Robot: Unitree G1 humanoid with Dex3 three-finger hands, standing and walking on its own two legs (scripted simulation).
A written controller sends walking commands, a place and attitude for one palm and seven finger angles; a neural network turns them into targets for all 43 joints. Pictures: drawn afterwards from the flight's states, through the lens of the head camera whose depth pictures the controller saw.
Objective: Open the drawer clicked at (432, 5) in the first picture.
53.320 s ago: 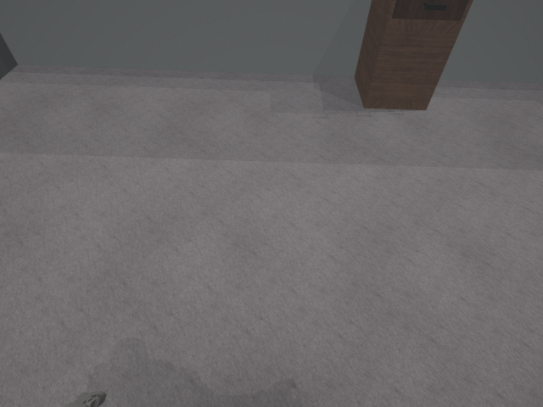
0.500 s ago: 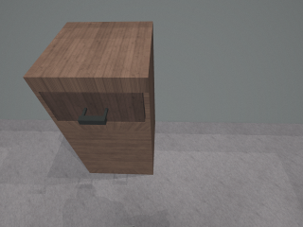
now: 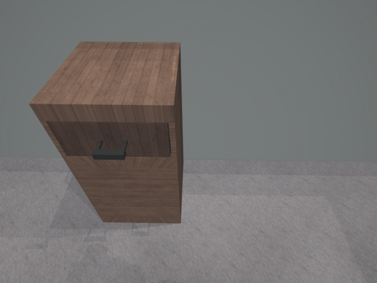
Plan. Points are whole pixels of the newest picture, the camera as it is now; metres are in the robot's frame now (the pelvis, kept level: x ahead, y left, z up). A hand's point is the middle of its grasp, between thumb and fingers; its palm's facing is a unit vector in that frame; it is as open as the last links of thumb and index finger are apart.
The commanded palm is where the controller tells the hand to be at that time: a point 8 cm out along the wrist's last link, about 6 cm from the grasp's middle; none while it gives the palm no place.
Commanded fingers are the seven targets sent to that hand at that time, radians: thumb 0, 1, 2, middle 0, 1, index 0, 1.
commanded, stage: look again from close up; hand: left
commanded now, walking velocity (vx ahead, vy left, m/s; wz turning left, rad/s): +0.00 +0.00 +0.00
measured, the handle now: (111, 148) +0.55 +0.29 -0.10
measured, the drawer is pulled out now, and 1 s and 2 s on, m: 0.00 0.00 0.00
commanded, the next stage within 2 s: shuffle to correct the standing spot in 0.52 s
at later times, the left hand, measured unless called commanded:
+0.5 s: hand out of the picture +0.01 +0.15 -0.17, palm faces +0.05 -0.99 -0.15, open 7.4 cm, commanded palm none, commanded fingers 0.00 0.90 0.90 -0.20 -0.30 -0.20 -0.30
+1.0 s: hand out of the picture +0.05 +0.22 -0.18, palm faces +0.10 -0.96 -0.24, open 7.4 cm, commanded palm none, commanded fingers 0.00 0.90 0.90 -0.20 -0.30 -0.20 -0.30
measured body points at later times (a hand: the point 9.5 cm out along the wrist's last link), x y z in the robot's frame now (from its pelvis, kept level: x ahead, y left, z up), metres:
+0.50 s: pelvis +0.03 +0.00 +0.00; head +0.04 -0.01 +0.45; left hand +0.01 +0.20 -0.16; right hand +0.02 -0.20 -0.17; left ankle +0.03 +0.13 -0.74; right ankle +0.02 -0.09 -0.74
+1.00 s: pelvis +0.04 +0.03 -0.01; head +0.06 +0.03 +0.44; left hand +0.05 +0.27 -0.16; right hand +0.07 -0.21 -0.16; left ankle +0.05 +0.14 -0.73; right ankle +0.02 -0.09 -0.74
